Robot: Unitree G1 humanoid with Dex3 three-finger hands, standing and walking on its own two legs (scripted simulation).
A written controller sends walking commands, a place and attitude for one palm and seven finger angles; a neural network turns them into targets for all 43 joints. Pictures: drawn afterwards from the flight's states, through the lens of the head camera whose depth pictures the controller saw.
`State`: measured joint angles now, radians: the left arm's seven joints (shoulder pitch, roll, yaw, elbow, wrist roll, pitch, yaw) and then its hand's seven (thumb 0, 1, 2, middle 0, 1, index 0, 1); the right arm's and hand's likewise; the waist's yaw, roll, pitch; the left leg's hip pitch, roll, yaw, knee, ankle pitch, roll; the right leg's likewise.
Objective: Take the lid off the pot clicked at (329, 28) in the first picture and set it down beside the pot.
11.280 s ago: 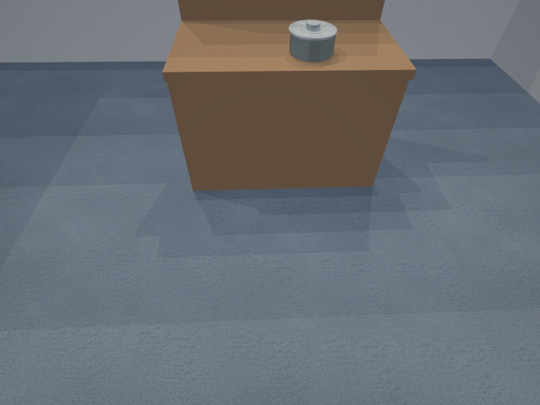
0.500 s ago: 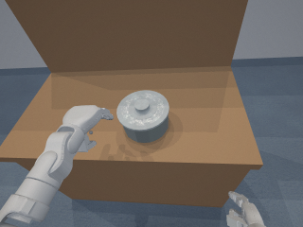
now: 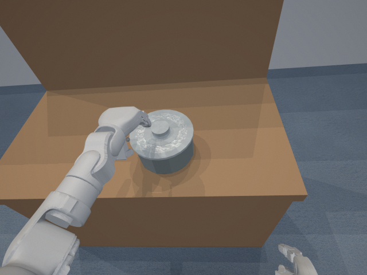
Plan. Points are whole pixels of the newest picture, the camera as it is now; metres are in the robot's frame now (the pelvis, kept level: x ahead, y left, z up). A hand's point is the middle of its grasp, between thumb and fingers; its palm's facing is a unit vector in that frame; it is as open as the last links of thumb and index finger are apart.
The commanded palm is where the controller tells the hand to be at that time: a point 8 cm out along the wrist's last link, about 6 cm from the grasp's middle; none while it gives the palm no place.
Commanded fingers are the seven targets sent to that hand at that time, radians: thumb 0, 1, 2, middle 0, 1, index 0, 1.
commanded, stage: move the open hand above the knob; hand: left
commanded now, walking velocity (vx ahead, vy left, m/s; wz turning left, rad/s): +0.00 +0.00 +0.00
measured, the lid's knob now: (160, 128) +0.50 +0.09 +0.01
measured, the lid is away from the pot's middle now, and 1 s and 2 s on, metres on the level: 0.00 0.00 0.00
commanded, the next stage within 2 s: lower the open fingers around the knob in 1.18 s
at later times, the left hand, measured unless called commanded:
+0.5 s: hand (151, 117) +0.47 +0.10 +0.08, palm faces -0.31 -0.02 -0.95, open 10.1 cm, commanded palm +0.47 +0.10 +0.14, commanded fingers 0.00 -0.25 1.30 -0.81 -0.08 -0.81 -0.08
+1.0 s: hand (156, 115) +0.48 +0.08 +0.08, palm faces -0.31 -0.04 -0.95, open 10.1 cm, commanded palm +0.47 +0.09 +0.14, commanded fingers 0.00 -0.25 1.30 -0.81 -0.08 -0.81 -0.08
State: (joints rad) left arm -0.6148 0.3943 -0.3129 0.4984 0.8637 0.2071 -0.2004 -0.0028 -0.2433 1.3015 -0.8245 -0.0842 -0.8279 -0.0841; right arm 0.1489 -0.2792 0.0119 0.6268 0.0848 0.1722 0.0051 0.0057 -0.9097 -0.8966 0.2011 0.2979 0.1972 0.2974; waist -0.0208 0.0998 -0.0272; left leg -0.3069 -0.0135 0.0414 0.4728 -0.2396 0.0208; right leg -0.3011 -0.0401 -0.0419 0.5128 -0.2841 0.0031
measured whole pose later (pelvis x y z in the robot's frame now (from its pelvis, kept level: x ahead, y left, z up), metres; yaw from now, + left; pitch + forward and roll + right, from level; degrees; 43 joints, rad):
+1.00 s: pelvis +0.01 +0.01 +0.00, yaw -2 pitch +10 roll +1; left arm -1.01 0.24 -0.33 1.01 0.89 0.27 -0.11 0.00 -0.24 1.30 -0.82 -0.08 -0.83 -0.08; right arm 0.23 -0.26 -0.01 0.73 0.06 0.11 -0.02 0.00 -0.91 -0.90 0.20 0.30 0.20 0.30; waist -0.08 0.08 -0.08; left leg -0.42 -0.01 0.08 0.49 -0.25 0.03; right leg -0.42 -0.04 0.00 0.52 -0.28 0.01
